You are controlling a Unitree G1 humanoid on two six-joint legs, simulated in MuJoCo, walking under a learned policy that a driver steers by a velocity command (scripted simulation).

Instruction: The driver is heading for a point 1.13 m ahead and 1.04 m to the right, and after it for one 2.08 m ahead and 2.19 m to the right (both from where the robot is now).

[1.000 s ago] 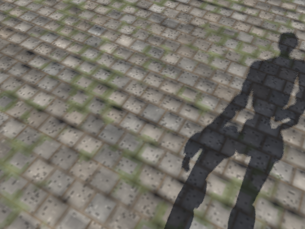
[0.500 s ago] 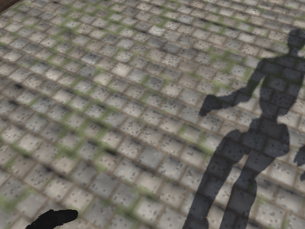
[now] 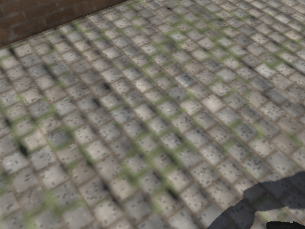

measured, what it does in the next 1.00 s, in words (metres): walks ahead, turning right: right foot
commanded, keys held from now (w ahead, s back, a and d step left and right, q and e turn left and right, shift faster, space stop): w+e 1.00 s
